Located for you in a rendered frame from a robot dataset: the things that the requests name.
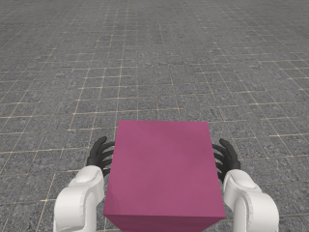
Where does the right robot hand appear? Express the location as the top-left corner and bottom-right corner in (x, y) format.
(211, 138), (241, 184)

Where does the robot left forearm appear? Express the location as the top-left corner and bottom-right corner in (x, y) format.
(53, 165), (105, 232)

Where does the robot right forearm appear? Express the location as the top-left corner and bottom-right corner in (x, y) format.
(222, 169), (279, 232)

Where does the carton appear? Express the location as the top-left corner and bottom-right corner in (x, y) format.
(102, 120), (226, 232)

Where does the left robot hand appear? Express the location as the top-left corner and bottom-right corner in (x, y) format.
(86, 136), (115, 178)

